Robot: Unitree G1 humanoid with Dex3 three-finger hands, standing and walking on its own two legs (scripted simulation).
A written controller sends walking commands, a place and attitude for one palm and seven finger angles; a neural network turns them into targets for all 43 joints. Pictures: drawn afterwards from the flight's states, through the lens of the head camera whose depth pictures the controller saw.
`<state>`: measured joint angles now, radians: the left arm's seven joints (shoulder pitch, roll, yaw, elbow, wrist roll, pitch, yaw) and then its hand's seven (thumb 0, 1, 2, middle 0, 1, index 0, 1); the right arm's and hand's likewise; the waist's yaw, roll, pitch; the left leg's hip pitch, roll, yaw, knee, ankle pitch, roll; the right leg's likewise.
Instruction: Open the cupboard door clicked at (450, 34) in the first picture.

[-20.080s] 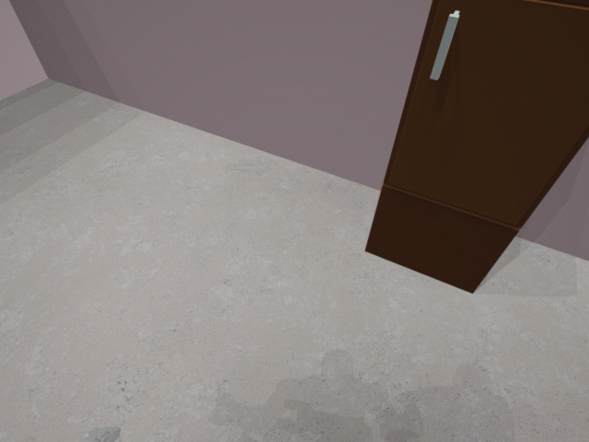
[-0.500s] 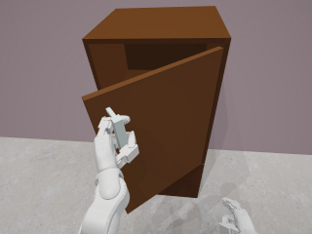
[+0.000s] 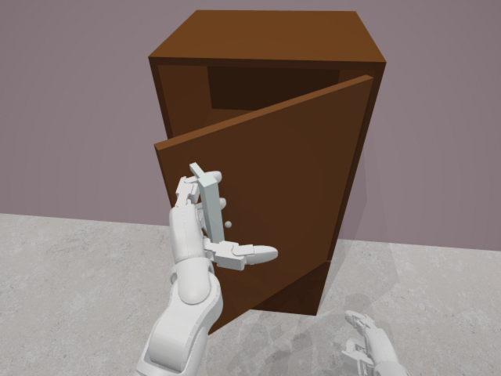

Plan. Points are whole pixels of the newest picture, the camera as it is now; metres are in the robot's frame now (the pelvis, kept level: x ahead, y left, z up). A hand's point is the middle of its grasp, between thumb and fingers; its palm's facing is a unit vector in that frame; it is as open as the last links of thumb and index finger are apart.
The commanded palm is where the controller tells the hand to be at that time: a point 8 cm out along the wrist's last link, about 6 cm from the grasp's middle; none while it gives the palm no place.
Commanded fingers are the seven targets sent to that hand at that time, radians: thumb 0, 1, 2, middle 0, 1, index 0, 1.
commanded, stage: open thumb and fingers to let go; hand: left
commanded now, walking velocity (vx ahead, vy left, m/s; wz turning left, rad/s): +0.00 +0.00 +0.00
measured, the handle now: (206, 208) +0.32 +0.11 +0.14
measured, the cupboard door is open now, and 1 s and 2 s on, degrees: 39 41 40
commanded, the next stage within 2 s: slide the hand sideways off the handle in 0.18 s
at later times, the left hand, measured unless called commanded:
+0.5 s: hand (222, 243) +0.26 +0.07 +0.14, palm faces -0.09 -0.99 -0.07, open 16.1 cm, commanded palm +0.23 +0.10 +0.14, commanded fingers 0.00 -0.50 0.30 -0.15 -0.30 -0.15 -0.30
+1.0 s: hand (216, 253) +0.24 +0.08 +0.14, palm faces -0.09 -1.00 -0.02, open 16.0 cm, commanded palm +0.20 +0.15 +0.14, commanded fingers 0.00 -0.50 0.30 -0.15 -0.30 -0.15 -0.30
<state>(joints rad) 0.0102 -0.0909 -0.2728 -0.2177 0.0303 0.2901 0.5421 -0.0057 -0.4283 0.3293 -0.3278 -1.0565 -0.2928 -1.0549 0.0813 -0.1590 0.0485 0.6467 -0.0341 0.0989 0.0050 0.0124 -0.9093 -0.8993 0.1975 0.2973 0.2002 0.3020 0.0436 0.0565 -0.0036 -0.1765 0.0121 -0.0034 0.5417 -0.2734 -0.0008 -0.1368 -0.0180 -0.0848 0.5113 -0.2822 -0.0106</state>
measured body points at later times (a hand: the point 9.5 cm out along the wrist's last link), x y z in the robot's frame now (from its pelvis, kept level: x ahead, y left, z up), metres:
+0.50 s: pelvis +0.00 +0.00 +0.00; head -0.04 -0.01 +0.45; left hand +0.26 +0.12 +0.15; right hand +0.20 -0.19 -0.08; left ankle +0.02 +0.12 -0.73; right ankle +0.00 -0.11 -0.73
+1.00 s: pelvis +0.02 -0.01 +0.00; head -0.02 -0.03 +0.45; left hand +0.24 +0.13 +0.15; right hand +0.22 -0.21 -0.07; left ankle +0.02 +0.12 -0.73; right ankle +0.00 -0.11 -0.73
